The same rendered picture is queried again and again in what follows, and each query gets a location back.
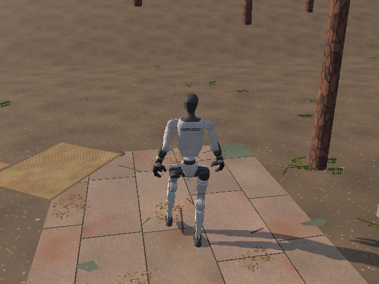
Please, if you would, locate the robot right forearm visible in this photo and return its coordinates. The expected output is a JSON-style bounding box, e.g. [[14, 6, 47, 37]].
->
[[213, 142, 223, 163]]

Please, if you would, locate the left robot upper arm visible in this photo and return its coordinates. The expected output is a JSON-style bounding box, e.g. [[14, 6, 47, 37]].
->
[[161, 119, 178, 152]]

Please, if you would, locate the robot right foot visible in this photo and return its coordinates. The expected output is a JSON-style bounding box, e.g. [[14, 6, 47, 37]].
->
[[193, 232, 201, 247]]

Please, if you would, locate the robot left forearm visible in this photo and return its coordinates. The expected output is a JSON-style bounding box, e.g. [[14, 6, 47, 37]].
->
[[154, 143, 167, 167]]

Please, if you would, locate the robot right hand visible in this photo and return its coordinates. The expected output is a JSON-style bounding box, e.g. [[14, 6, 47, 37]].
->
[[211, 161, 224, 172]]

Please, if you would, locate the robot left foot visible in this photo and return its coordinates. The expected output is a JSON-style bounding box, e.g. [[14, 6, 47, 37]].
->
[[165, 215, 173, 227]]

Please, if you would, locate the robot left hand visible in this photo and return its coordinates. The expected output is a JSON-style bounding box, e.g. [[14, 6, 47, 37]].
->
[[152, 164, 166, 178]]

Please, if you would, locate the right robot upper arm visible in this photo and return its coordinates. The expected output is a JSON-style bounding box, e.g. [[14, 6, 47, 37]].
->
[[203, 120, 219, 151]]

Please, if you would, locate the robot foot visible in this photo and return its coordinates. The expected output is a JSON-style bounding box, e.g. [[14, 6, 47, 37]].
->
[[193, 232, 201, 247], [165, 215, 173, 227]]

